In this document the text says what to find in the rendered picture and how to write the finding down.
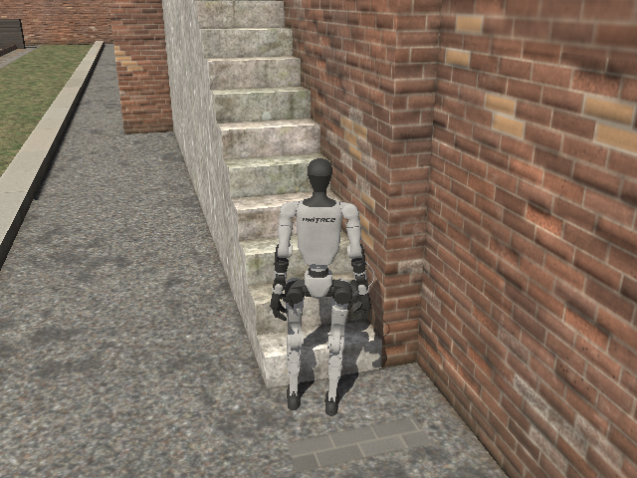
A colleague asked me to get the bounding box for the humanoid robot torso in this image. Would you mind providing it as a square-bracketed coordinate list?
[296, 198, 342, 299]

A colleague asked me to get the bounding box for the right robot upper arm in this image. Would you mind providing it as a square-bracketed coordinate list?
[340, 202, 362, 259]

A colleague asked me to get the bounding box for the left robot hand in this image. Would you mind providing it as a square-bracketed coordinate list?
[270, 292, 294, 321]

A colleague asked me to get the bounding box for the robot left forearm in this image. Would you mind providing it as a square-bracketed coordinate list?
[272, 244, 289, 295]

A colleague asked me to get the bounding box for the robot left shin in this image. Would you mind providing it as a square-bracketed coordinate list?
[287, 332, 301, 396]

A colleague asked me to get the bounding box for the robot right forearm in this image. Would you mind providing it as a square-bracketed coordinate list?
[351, 244, 369, 295]

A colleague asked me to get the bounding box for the left robot upper arm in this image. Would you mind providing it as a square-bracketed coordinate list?
[278, 201, 299, 258]

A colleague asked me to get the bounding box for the right robot hand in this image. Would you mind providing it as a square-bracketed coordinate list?
[347, 293, 371, 322]

